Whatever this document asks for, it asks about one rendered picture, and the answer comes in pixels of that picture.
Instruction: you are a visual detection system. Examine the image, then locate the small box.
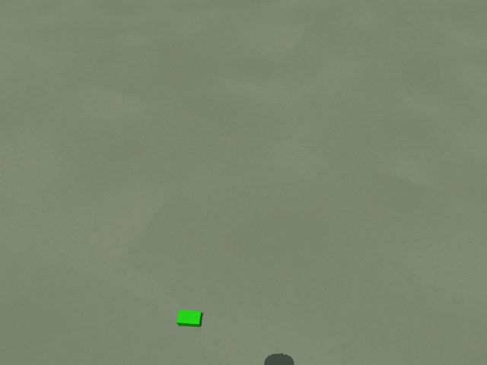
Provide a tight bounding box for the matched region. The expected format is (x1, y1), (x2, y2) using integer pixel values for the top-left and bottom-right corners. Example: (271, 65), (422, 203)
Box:
(177, 310), (202, 327)

